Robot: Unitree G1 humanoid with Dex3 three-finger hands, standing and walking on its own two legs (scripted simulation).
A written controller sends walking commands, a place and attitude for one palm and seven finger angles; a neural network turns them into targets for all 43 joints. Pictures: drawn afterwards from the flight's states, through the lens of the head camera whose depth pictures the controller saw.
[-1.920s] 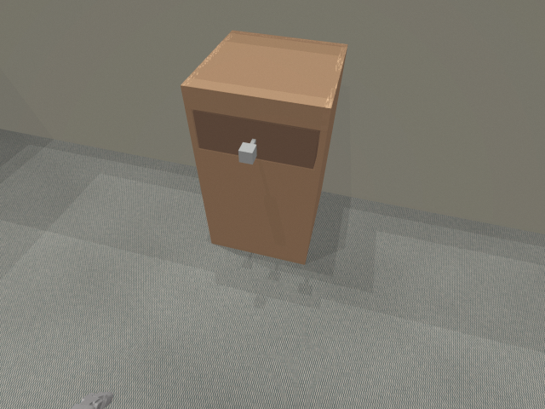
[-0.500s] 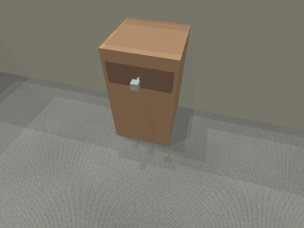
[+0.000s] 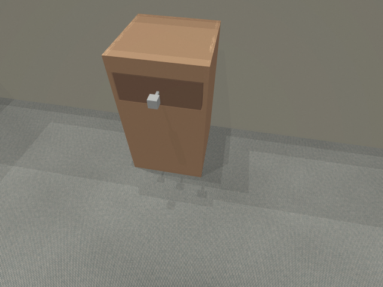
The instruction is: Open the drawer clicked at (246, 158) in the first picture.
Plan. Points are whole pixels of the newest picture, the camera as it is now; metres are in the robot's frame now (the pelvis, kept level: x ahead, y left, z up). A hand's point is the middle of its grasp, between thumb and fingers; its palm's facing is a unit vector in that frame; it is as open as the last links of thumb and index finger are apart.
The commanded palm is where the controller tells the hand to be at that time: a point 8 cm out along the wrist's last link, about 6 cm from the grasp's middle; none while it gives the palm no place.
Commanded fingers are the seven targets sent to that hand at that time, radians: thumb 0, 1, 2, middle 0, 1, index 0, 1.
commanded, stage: turn to face it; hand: left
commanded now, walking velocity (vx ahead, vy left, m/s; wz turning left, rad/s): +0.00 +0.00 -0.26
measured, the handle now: (155, 98) +0.84 +0.21 -0.15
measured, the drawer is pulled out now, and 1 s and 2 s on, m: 0.00 0.00 0.00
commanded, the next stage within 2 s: take the last steps up to it in 0.14 s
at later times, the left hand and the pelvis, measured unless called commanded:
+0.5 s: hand out of the picture +0.07 +0.21 -0.17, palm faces -0.07 -0.98 -0.18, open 7.4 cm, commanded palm none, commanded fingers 0.00 0.90 0.90 -0.20 -0.30 -0.20 -0.30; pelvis +0.02 +0.03 +0.00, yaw -5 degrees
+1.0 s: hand (126, 271) +0.18 +0.18 -0.16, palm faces -0.01 -0.98 -0.21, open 7.2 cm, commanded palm none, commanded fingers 0.00 0.90 0.90 -0.20 -0.30 -0.20 -0.30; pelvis +0.16 +0.00 +0.01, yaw -4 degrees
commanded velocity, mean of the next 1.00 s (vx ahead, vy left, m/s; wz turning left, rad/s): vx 0.22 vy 0.07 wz -0.05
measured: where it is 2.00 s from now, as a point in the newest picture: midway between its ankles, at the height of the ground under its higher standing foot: outside the picture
